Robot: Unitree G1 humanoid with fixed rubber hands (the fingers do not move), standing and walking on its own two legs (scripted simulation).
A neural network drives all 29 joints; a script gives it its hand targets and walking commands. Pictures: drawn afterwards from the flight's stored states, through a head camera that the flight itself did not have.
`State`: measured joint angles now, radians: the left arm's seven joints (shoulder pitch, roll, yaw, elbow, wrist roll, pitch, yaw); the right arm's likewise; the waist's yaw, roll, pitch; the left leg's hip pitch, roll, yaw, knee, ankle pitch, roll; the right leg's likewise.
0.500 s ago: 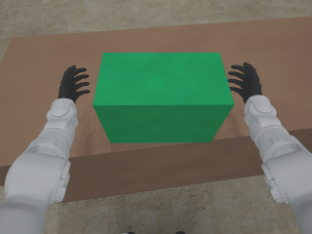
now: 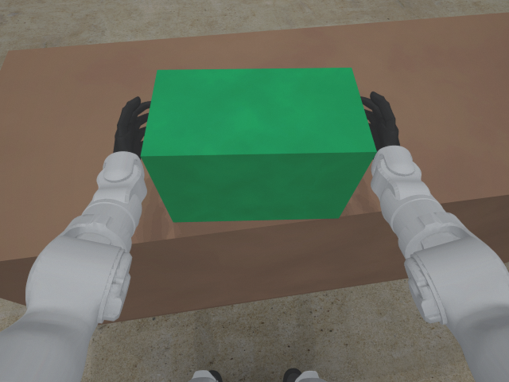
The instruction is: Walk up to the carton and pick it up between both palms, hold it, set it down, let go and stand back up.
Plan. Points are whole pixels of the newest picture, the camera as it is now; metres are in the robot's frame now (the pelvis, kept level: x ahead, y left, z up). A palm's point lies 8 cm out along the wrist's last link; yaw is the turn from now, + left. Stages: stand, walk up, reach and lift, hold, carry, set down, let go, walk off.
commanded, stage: reach and lift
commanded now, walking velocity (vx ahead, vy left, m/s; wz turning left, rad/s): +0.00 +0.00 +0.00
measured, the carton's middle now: (255, 150) +0.48 +0.02 +0.03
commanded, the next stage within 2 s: none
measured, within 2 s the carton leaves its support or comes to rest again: neither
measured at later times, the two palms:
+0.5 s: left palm (129, 149) +0.46 +0.21 +0.07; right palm (382, 142) +0.47 -0.18 +0.08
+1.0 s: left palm (129, 150) +0.45 +0.21 +0.07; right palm (382, 143) +0.47 -0.18 +0.08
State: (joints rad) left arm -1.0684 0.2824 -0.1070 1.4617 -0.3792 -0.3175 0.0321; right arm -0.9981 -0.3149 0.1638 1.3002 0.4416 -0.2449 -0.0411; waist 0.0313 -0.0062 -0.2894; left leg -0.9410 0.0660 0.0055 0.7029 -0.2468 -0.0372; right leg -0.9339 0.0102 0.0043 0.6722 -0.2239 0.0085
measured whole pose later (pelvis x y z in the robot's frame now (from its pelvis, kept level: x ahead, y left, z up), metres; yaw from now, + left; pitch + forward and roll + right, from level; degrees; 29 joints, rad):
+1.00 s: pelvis +0.01 +0.00 +0.00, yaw +1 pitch +26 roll -1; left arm -1.06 0.26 -0.08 1.52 -0.35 -0.37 0.04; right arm -0.99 -0.28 0.07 1.32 0.34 -0.26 -0.06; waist 0.02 0.01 -0.29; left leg -0.90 0.06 -0.01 0.70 -0.26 -0.04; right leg -0.88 0.00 -0.01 0.66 -0.23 0.01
